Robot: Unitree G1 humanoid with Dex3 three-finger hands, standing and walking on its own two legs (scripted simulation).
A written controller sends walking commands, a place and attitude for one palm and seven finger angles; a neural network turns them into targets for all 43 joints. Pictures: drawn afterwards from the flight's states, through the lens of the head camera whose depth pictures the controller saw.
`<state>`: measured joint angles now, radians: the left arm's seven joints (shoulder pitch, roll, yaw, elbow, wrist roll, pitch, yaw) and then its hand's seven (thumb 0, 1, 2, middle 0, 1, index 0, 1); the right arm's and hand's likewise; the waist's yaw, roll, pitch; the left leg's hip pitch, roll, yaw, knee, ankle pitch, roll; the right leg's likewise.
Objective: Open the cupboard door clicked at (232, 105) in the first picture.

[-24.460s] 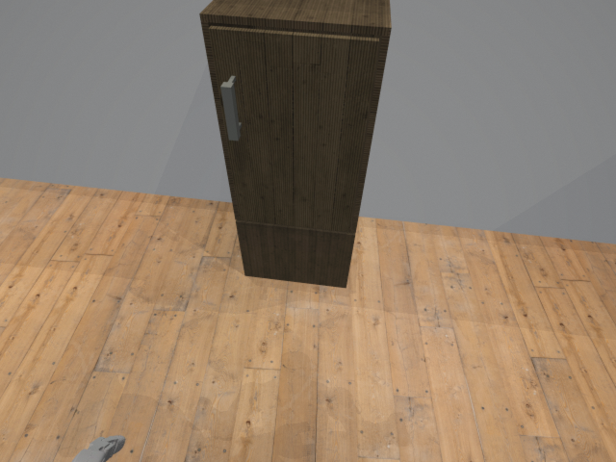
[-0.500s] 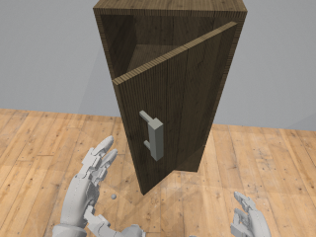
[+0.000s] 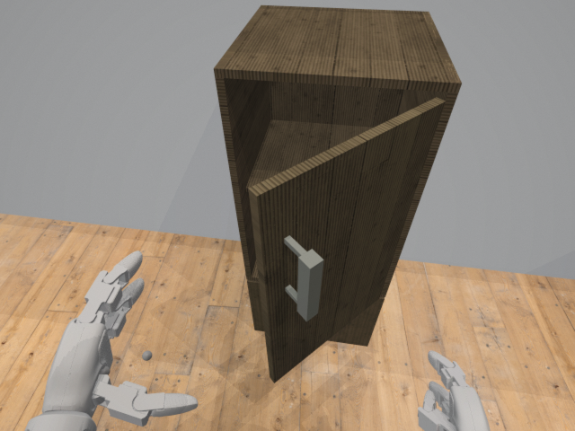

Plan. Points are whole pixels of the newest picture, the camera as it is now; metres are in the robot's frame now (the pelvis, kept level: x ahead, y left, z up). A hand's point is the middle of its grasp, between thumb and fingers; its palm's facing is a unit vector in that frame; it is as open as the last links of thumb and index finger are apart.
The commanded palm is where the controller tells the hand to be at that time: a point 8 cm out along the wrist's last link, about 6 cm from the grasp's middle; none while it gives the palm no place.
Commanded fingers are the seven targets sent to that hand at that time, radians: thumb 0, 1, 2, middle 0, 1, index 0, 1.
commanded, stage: draw the hand back to the body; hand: left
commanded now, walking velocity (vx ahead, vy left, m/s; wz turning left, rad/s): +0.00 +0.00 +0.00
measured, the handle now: (299, 278) +0.33 +0.02 +0.04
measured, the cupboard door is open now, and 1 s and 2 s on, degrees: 47 47 47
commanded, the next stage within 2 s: step back with the hand held close in 0.90 s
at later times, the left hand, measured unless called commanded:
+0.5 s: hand (41, 287) +0.21 +0.26 +0.19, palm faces +0.43 -0.82 -0.38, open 9.3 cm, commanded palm +0.15 +0.31 +0.21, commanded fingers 0.00 0.90 0.90 -0.20 -0.30 -0.20 -0.30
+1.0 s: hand (57, 280) +0.21 +0.25 +0.20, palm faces +0.45 -0.81 -0.39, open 7.4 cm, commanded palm +0.16 +0.28 +0.22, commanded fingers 0.00 0.90 0.90 -0.20 -0.30 -0.20 -0.30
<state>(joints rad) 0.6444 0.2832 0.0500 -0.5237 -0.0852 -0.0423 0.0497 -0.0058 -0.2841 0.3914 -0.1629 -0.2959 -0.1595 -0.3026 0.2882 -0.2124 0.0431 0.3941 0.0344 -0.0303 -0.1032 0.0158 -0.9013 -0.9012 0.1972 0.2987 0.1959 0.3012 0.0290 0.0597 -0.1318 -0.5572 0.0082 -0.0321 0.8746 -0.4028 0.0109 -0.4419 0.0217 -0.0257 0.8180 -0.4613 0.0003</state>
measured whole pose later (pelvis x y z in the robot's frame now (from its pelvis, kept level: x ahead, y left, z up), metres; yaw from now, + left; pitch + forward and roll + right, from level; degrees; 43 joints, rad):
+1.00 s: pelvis +0.02 -0.02 +0.04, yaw +0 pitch -3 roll +0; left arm 0.48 0.35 0.34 -0.42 -0.08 -0.05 0.12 0.02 0.89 0.90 -0.21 -0.30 -0.21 -0.30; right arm 0.20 -0.22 0.02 0.62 0.01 -0.09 -0.09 0.02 -0.90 -0.90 0.20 0.30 0.20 0.30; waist 0.06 0.06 0.00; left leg -0.17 0.01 -0.01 0.46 -0.24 -0.01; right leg -0.06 0.02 -0.01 0.41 -0.29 -0.02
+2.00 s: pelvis -0.15 +0.03 +0.03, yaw +4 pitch -1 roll -2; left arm 0.61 0.40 0.43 -0.56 -0.04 -0.22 0.16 0.02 0.89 0.90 -0.21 -0.30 -0.21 -0.30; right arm 0.19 -0.20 -0.02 0.63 0.00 -0.05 -0.05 0.02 -0.90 -0.90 0.20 0.30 0.20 0.30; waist 0.04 0.00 0.02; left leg -0.47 -0.01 0.02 0.72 -0.29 -0.01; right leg -0.28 0.06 0.07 0.55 -0.26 0.01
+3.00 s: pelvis -0.36 +0.01 +0.03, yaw -4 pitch -2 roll +1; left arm 0.52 0.40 0.47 -0.34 -0.02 -0.25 0.16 0.01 0.89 0.90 -0.22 -0.30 -0.21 -0.30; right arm 0.25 -0.23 -0.02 0.72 -0.01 -0.09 -0.06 0.02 -0.90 -0.90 0.20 0.30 0.20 0.30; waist 0.03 0.06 -0.02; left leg -0.53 0.01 0.00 1.13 -0.37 0.00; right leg -0.31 -0.01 -0.07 0.63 -0.28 -0.06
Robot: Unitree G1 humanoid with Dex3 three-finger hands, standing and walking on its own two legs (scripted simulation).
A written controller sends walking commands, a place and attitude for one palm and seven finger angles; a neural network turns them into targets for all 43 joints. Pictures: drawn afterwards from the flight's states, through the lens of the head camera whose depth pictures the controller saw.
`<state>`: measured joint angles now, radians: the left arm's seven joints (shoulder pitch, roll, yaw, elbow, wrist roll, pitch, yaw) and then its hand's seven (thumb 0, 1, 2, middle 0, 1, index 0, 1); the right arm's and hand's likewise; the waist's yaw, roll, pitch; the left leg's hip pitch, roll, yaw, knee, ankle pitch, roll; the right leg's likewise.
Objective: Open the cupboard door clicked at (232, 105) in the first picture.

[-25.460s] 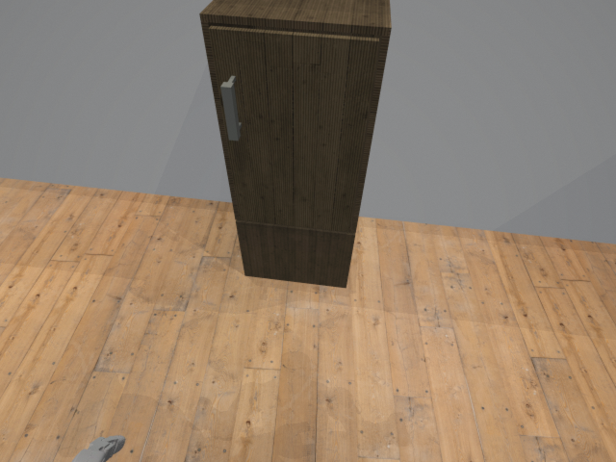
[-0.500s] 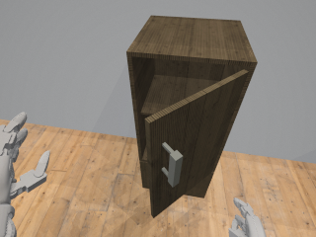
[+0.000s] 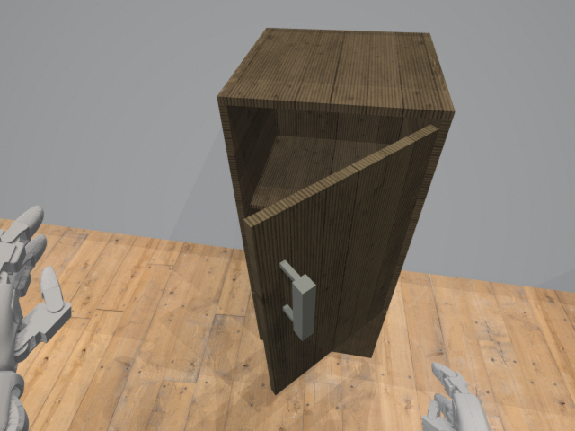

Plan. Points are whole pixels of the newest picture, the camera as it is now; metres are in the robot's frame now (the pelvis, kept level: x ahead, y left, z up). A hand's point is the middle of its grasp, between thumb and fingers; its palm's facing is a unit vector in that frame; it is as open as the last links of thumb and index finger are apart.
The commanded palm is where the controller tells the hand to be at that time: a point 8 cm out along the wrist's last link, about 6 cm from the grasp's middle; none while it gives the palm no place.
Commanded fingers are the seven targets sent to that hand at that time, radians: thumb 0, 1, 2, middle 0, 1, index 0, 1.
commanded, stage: step back with the hand held close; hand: left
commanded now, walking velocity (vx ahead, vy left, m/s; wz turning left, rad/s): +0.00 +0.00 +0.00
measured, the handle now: (295, 300) +0.32 +0.03 +0.00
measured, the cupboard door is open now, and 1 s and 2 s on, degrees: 47 47 47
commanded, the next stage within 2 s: stop stepping back and stand still in 1.04 s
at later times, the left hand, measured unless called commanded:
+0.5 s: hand (37, 331) +0.16 +0.27 +0.16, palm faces +0.35 -0.79 -0.50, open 7.4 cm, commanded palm +0.10 +0.31 +0.17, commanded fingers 0.00 0.90 0.90 -0.20 -0.30 -0.20 -0.30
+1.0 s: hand out of the picture -0.01 +0.32 +0.16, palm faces +0.52 -0.72 -0.46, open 7.4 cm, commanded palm -0.05 +0.35 +0.17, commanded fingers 0.00 0.90 0.90 -0.20 -0.30 -0.20 -0.30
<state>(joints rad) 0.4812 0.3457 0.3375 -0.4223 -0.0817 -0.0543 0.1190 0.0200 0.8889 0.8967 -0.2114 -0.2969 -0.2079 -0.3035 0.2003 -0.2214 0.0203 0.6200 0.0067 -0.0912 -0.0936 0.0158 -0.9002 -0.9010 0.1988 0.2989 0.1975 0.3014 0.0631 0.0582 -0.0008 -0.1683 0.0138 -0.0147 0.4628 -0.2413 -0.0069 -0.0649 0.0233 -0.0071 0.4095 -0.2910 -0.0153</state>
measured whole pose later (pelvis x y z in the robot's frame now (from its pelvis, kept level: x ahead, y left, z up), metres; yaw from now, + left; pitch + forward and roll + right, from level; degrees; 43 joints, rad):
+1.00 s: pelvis -0.17 +0.04 -0.01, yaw +5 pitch -1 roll -2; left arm 0.61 0.40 0.43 -0.56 -0.04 -0.22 0.16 0.02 0.89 0.90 -0.21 -0.30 -0.21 -0.30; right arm 0.19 -0.20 -0.02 0.63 0.00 -0.05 -0.05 0.02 -0.90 -0.90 0.20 0.30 0.20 0.30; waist 0.04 0.00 0.02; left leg -0.47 -0.01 0.02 0.72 -0.29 -0.01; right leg -0.28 0.06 0.07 0.55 -0.26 0.01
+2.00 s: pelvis -0.38 +0.03 -0.01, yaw -3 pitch -2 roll +1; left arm 0.52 0.40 0.47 -0.34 -0.02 -0.25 0.16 0.01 0.89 0.90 -0.22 -0.30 -0.21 -0.30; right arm 0.25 -0.23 -0.02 0.72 -0.01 -0.09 -0.06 0.02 -0.90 -0.90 0.20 0.30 0.20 0.30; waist 0.03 0.06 -0.02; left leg -0.53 0.01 0.00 1.13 -0.37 0.00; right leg -0.31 -0.01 -0.07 0.63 -0.28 -0.06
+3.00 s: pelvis -0.39 +0.06 -0.01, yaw -2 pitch -1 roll +1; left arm 0.27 0.20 0.00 0.73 0.03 0.07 0.00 0.02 0.91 0.90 -0.20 -0.29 -0.20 -0.30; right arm 0.19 -0.26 0.00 0.88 -0.03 0.01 0.01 0.01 -0.90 -0.90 0.20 0.30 0.20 0.30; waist -0.03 -0.02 0.05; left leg -0.29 -0.01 0.05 0.55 -0.25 0.02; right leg -0.33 -0.06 -0.07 0.58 -0.24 0.00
